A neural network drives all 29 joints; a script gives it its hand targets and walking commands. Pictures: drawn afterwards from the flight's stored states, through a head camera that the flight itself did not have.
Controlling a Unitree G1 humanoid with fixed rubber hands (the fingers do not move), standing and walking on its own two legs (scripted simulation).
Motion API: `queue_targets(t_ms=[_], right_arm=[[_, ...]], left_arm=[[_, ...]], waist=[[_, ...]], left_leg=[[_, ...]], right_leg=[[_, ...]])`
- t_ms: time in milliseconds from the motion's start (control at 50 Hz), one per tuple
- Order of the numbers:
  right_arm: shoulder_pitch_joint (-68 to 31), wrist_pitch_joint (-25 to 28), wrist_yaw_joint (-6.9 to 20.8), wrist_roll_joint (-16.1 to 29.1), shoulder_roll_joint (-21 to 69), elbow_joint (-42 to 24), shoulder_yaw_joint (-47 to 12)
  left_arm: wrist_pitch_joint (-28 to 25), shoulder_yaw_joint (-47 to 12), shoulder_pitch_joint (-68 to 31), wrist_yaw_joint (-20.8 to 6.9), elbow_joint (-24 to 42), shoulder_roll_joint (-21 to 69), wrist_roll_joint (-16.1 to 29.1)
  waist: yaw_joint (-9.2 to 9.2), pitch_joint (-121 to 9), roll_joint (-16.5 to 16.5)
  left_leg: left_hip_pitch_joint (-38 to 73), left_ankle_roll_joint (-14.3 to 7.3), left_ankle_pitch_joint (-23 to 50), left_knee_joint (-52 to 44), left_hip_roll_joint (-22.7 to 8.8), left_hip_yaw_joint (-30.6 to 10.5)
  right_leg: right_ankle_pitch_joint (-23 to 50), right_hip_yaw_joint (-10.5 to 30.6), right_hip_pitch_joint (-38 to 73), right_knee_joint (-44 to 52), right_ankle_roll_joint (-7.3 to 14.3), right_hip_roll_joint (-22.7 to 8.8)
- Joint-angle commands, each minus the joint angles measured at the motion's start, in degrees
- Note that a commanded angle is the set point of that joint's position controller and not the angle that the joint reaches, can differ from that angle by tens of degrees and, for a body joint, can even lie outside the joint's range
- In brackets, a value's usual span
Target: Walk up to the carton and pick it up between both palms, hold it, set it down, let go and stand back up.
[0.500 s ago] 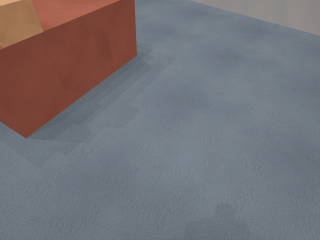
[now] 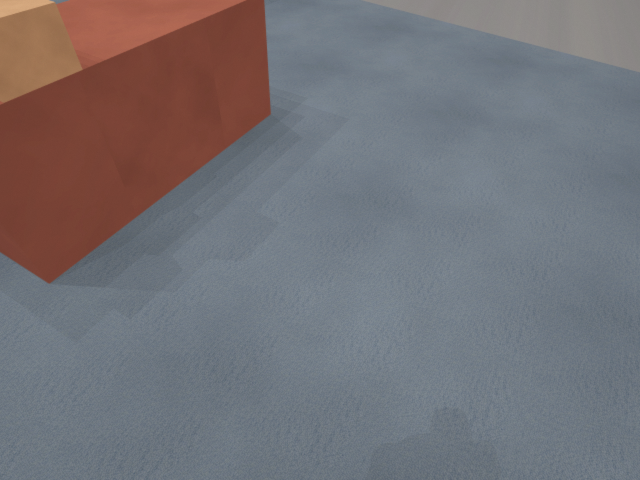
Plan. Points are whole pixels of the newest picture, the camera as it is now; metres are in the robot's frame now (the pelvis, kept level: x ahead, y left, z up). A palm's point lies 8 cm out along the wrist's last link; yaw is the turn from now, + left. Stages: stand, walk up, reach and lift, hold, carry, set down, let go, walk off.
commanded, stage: stand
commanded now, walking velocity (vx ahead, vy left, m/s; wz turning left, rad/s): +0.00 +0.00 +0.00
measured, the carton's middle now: (1, 41) +1.33 +0.92 -0.02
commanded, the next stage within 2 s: walk up in 0.48 s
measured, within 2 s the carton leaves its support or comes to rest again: neither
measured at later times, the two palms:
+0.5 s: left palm out of the picture -0.05 +0.19 -0.15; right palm out of the picture -0.03 -0.20 -0.15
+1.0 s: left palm out of the picture -0.04 +0.33 -0.17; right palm out of the picture +0.15 -0.20 -0.13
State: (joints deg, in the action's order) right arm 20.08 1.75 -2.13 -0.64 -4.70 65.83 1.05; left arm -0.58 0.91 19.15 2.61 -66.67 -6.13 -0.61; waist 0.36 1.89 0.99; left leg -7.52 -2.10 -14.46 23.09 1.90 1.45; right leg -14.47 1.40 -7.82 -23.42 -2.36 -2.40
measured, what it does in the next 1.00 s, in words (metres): lifts its left foot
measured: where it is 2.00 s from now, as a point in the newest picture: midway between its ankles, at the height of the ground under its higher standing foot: (193, 403)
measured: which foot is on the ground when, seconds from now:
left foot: down 0.00-0.72, up 0.74-1.00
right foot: down 0.00-1.00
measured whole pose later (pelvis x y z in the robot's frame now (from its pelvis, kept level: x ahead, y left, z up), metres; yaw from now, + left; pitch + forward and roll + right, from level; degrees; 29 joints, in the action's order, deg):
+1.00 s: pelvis +0.04 +0.08 -0.02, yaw +15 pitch -3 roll -2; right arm 17.3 0.1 3.3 -2.5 -18.0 55.1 4.7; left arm -3.9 2.0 20.8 2.8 -60.2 -14.5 -4.9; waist -0.8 0.5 1.0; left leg -30.8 2.1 -17.6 48.3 -8.0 1.0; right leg -25.2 -11.7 1.4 -28.0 -1.9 -11.8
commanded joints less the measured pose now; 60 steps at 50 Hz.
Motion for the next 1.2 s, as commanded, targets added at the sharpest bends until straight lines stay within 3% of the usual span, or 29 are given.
queue_targets(t_ms=[0, 80, 640, 660, 680, 700, 720, 740, 760, 780, 800, 820, 860, 880, 900, 920, 940, 960, 980, 1000, 1020, 1040, 1060, 1080, 1100, 1120, 1140, 1160, 1180], right_arm=[[5.0, 0.1, -0.4, 0.2, -3.0, -0.4, 0.1], [5.5, 0.2, -0.4, 0.3, -4.5, -0.6, 0.3], [4.6, 0.0, -0.2, 0.3, -4.9, -1.1, 0.1], [3.3, 0.5, 0.7, -0.5, -15.9, -4.9, 3.8], [-1.6, 0.0, 1.1, -1.0, -16.0, -6.5, 3.5], [-7.0, -0.7, 1.6, -1.0, -14.3, -8.9, 2.7], [-10.9, -1.0, 2.2, -2.4, -12.0, -11.5, 2.7], [-8.9, -1.3, 2.8, -3.5, -12.1, -11.8, 3.2], [-5.8, -1.4, 3.4, -3.6, -11.5, -12.0, 3.3], [-4.4, -1.0, 4.1, -3.7, -12.0, -11.6, 3.3], [-4.2, -1.0, 4.4, -3.8, -11.8, -12.1, 3.5], [-3.0, -1.2, 4.7, -3.3, -11.8, -11.8, 3.7], [-1.9, -1.4, 5.3, -2.7, -11.1, -11.7, 3.5], [-1.2, -1.6, 5.5, -2.3, -11.3, -12.0, 3.3], [-2.8, -1.6, 5.7, -1.6, -10.8, -12.5, 2.7], [-2.6, -1.3, 5.9, -1.6, -10.8, -13.5, 2.8], [-2.9, -0.9, 6.1, -1.5, -10.8, -13.5, 2.5], [-1.0, -0.5, 6.2, -1.4, -11.4, -13.4, 2.5], [2.7, -0.2, 6.1, -1.2, -12.5, -12.6, 2.4], [7.7, 0.1, 5.7, -1.0, -13.6, -10.7, 2.9], [14.3, 0.4, 4.7, -1.2, -16.8, -8.9, 4.6], [22.4, 0.7, 3.5, -1.1, -19.5, -7.3, 5.8], [24.1, 0.4, 2.8, -0.4, -23.8, -8.1, 5.8], [19.2, -0.5, 2.0, 2.3, -28.5, -10.7, 6.0], [13.1, -0.8, 1.3, 3.3, -29.8, -12.4, 6.0], [10.2, -0.8, 0.8, 3.0, -28.4, -14.1, 5.3], [8.5, -0.4, 0.2, 1.6, -27.4, -14.8, 5.1], [6.7, 0.2, 0.2, 0.3, -24.2, -15.3, 4.3], [6.3, 0.9, 0.7, 0.0, -21.2, -14.9, 3.4]], left_arm=[[0.2, 0.3, 6.0, 0.2, -0.2, -3.2, 0.3], [0.0, 0.1, 6.0, 0.2, -0.4, -3.2, 0.2], [0.0, -0.2, 5.7, 0.0, -0.9, -3.0, 0.1], [-1.5, 3.0, 0.5, 0.4, 6.6, -13.9, -3.7], [-1.8, 3.8, 3.5, 0.7, 6.4, -14.4, -4.2], [-1.7, 4.2, 7.4, 1.1, 5.5, -15.2, -4.1], [-1.8, 4.3, 10.9, 1.7, 4.8, -15.7, -3.6], [-2.5, 3.7, 9.3, 2.4, 4.7, -14.8, -3.6], [-3.2, 3.3, 5.5, 2.8, 5.4, -14.1, -3.7], [-4.1, 3.0, 3.4, 2.5, 6.4, -13.1, -3.9], [-4.7, 2.6, 2.9, 2.3, 7.2, -12.5, -3.7], [-4.8, 2.4, 0.9, 1.9, 8.3, -13.0, -3.4], [-4.8, 2.4, -2.1, 1.4, 9.0, -14.6, -3.5], [-4.5, 2.1, -2.6, 1.2, 9.2, -14.8, -3.9], [-4.3, 1.8, -1.7, 0.7, 9.6, -14.5, -3.9], [-4.2, 2.2, -3.0, 0.4, 10.0, -15.8, -4.2], [-4.1, 2.0, -2.7, -0.1, 10.3, -16.0, -4.6], [-3.9, 2.2, -3.4, -0.5, 10.4, -16.6, -5.2], [-3.6, 2.4, -4.0, -0.6, 11.3, -18.0, -5.6], [-3.1, 2.5, -4.4, -0.8, 11.4, -19.5, -6.1], [-2.6, 2.1, -1.7, -1.4, 11.3, -18.4, -6.3], [-1.8, 0.4, -0.8, -2.9, 12.5, -14.7, -5.4], [-1.3, -1.3, 1.7, -4.5, 16.0, -10.3, -3.7], [-0.5, -1.0, 1.2, -5.1, 19.4, -13.4, -1.2], [-0.7, -0.9, -1.4, -5.2, 20.2, -15.4, -1.1], [-1.4, -0.8, -3.7, -5.1, 20.4, -15.9, -0.7], [-2.1, -1.0, -3.0, -4.9, 20.0, -15.7, -0.7], [-2.7, -0.9, -1.0, -4.7, 19.1, -16.1, -1.1], [-2.9, -1.0, -0.8, -4.3, 18.8, -15.7, -1.3]], waist=[[-0.57, 5.9, -2.2], [-0.41, 4.6, -0.7], [-0.33, 4.7, -0.7], [-0.57, 0.5, 0.2], [-3.49, 3.2, 1.5], [-6.07, 7.6, 5.8], [-8.08, 7.9, 10.0], [-5.54, 10.5, 5.9], [-3.26, 9.2, 6.4], [-2.12, 6.9, 3.4], [-1.83, 5.2, 3.9], [-0.89, 4.8, 6.7], [0.02, 7.3, 10.0], [0.62, 9.4, 10.5], [-0.04, 10.6, 9.5], [0.88, 13.0, 9.8], [0.61, 13.0, 9.6], [1.53, 12.7, 10.6], [3.07, 11.1, 9.0], [5.09, 8.5, 4.1], [7.42, 2.6, -4.8], [10.25, 0.1, -16.5], [7.95, -0.7, -27.2], [6.51, 0.2, -21.4], [5.03, 3.0, -17.9], [3.73, 6.1, -14.6], [2.83, 5.8, -15.7], [1.29, 5.1, -14.1], [0.71, 5.4, -14.7]], left_leg=[[-2.9, -0.7, 13.1, -4.5, -6.3, -5.2], [-1.7, -1.0, 13.3, -4.1, -6.5, -5.5], [-2.7, -0.9, 8.5, -4.8, -6.2, -5.9], [-15.3, -2.7, -22.7, 2.8, -5.1, -12.5], [-30.5, -1.0, -28.9, 6.1, -4.9, -11.6], [-41.7, 2.2, -26.0, 14.4, -1.9, -5.7], [-41.7, 3.1, -18.1, 30.9, -2.6, -1.0], [-43.0, 4.1, -14.7, 36.6, -7.6, -3.4], [-40.7, 4.2, -13.5, 39.3, -9.7, -5.3], [-38.2, 4.1, -10.2, 38.2, -10.3, -7.1], [-35.6, 4.3, -9.3, 38.5, -9.9, -7.0], [-33.4, 4.7, -8.3, 38.8, -10.1, -6.3], [-31.8, 5.3, -6.5, 35.1, -10.1, -3.7], [-30.9, 5.4, -6.3, 31.4, -10.1, -2.1], [-28.3, 5.4, -3.9, 29.8, -9.4, -0.8], [-23.6, 4.6, -2.9, 24.8, -10.6, -0.1], [-18.2, 4.1, -1.4, 22.5, -8.5, 3.9], [-14.4, 3.1, 0.8, 20.4, -7.4, 5.2], [-8.9, 2.9, 2.1, 18.8, -6.5, 7.9], [-0.5, 2.6, 2.0, 18.5, -5.0, 9.2], [8.4, 2.3, -1.6, 19.7, -1.9, 8.3], [10.9, 0.5, -8.1, 13.4, -3.9, -0.9], [10.5, -1.6, -21.9, 1.0, -14.6, -28.6], [3.7, -7.3, -43.6, -15.9, -21.7, -50.6], [-0.8, -8.6, -52.3, -20.7, -24.2, -55.2], [-1.5, -7.7, -46.8, -19.0, -22.6, -48.4], [-1.1, -8.2, -37.1, -13.7, -21.8, -40.2], [-3.0, -8.6, -28.6, -10.5, -20.4, -33.9], [-7.2, -8.2, -23.1, -9.7, -19.0, -29.4]], right_leg=[[10.0, 1.2, -2.5, 2.7, 2.0, -2.9], [10.2, 1.2, -2.0, 2.8, 2.0, -3.0], [8.1, 1.1, -2.4, 3.3, 2.1, -2.9], [-17.3, 1.8, 6.8, -4.4, 7.0, -3.1], [-25.8, 8.2, 12.1, -1.9, 9.2, -7.8], [-32.6, 15.7, 15.6, 6.5, 11.8, -14.4], [-33.2, 24.1, 10.6, 13.1, 15.6, -25.0], [-28.7, 24.8, 8.4, 13.8, 17.3, -28.6], [-26.3, 22.4, 7.1, 13.9, 17.8, -29.8], [-25.1, 18.1, 6.7, 13.9, 15.5, -26.0], [-24.4, 14.7, 4.8, 14.0, 14.5, -24.1], [-25.3, 10.4, 2.9, 14.5, 13.3, -22.5], [-24.3, 2.8, 1.1, 14.1, 12.4, -19.8], [-23.4, -1.6, 0.2, 13.4, 11.8, -18.7], [-22.5, -5.3, -3.5, 13.1, 11.1, -17.1], [-22.4, -9.1, -8.0, 11.6, 10.3, -16.8], [-23.1, -11.3, -10.7, 9.3, 10.2, -15.9], [-22.6, -13.0, -11.9, 6.6, 9.7, -14.6], [-23.9, -13.0, -14.1, 2.8, 10.1, -15.7], [-21.4, -14.3, -16.7, -3.5, 9.8, -14.4], [-13.0, -15.4, -18.3, -17.8, 9.5, -11.8], [-14.8, -16.6, -20.6, -40.3, 7.8, -5.0], [-26.3, -8.9, -30.8, -52.4, 5.6, 0.0], [-24.8, -2.2, -32.7, -54.7, 4.6, 0.0], [-21.3, -0.4, -33.3, -57.2, 3.9, -3.0], [-16.5, 1.6, -34.5, -57.6, 4.4, -4.5], [-12.7, 0.7, -34.5, -56.3, 4.5, -6.5], [-11.8, 0.9, -31.8, -51.6, 4.3, -7.5], [-11.2, 1.3, -27.7, -48.1, 4.4, -7.7]])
